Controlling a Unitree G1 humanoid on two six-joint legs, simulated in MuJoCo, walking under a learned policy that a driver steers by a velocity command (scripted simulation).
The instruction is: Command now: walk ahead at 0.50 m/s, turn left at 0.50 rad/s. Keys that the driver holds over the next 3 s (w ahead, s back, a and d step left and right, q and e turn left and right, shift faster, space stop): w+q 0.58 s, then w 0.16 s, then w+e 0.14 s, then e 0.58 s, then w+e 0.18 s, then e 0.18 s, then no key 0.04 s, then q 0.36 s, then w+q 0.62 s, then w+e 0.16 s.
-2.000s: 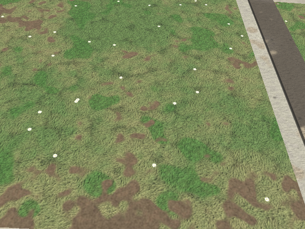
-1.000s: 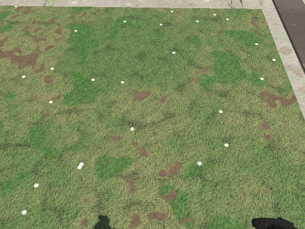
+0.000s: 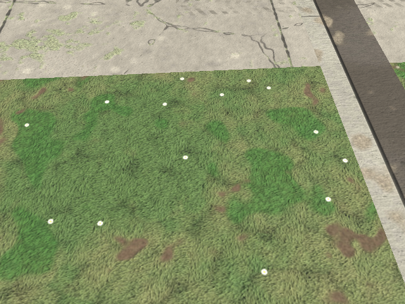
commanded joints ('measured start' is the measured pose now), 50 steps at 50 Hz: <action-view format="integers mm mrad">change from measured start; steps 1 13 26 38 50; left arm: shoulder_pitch -41 -264 -98 -107 -16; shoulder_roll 206 106 250 153 111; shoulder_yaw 46 14 45 33 26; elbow -70 -235 -226 -133 -105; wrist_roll -5 23 18 -8 -37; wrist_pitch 0 37 -22 -46 -12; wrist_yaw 8 -50 -23 -51 -42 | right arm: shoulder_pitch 367 273 285 160 333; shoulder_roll -186 -204 -217 -121 -256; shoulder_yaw -75 -76 -76 -32 -38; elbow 46 44 2 -53 -31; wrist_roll -18 33 29 -12 -48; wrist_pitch -18 -41 -52 -3 -78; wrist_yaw -28 -49 -48 -6 -67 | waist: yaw -221 -45 68 -52 -153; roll -44 26 -34 -101 129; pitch -186 -8 -214 -17 -287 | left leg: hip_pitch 469 298 270 -142 673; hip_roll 9 116 29 54 388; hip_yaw -136 -394 -431 -237 -416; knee -133 -400 185 388 -137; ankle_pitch -95 341 396 -52 535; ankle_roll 121 124 -29 -113 -41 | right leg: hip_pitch -229 -740 -77 -249 -478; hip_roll -233 -118 -125 -260 -41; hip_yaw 35 267 408 406 275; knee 619 586 65 -222 508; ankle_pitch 1007 287 223 455 238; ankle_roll -27 100 -30 -154 -16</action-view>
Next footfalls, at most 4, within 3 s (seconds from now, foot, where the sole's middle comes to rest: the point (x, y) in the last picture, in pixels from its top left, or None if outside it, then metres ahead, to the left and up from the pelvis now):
0.02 left None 0.15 0.06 -0.76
0.52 right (239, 296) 0.48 -0.05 -0.76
0.98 left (150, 261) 0.59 0.24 -0.76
1.44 right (213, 244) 0.66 0.03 -0.76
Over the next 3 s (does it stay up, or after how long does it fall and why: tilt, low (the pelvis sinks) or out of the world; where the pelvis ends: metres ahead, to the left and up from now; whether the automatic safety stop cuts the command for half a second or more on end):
stays up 0.92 0.21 0.01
